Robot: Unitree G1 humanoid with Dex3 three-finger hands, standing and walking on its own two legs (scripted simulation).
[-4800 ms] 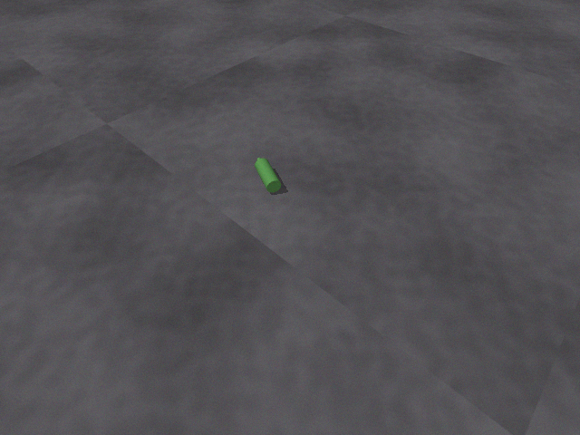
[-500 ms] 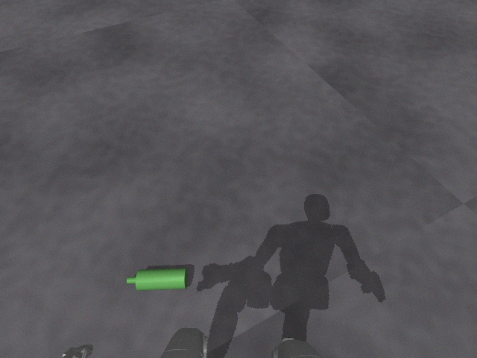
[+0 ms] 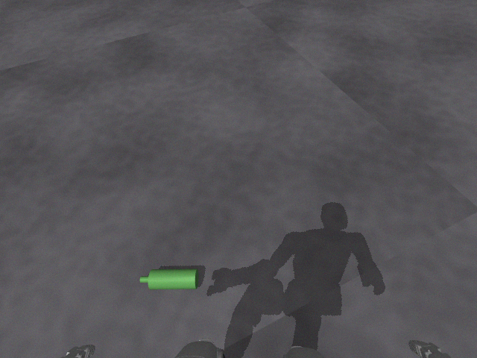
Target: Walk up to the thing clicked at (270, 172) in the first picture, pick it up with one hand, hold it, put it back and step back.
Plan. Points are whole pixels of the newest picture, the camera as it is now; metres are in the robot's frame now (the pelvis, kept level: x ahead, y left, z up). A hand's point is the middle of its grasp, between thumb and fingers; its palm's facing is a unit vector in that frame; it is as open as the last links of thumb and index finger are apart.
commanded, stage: walk up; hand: left
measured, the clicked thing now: (168, 279) +0.47 +0.34 -0.71
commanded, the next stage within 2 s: none
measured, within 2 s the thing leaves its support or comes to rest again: neither
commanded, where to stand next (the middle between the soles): +0.10 +0.03 m, yaw +1 degrees
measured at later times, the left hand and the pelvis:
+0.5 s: hand out of the picture +0.06 +0.27 -0.14, palm faces +0.01 -0.93 -0.36, open 7.4 cm; pelvis +0.01 +0.01 +0.02, yaw +1 degrees
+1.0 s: hand out of the picture +0.13 +0.27 -0.13, palm faces +0.01 -0.94 -0.35, open 7.4 cm; pelvis +0.02 +0.01 +0.02, yaw +2 degrees
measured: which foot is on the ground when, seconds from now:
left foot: down 0.00-1.00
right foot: down 0.00-1.00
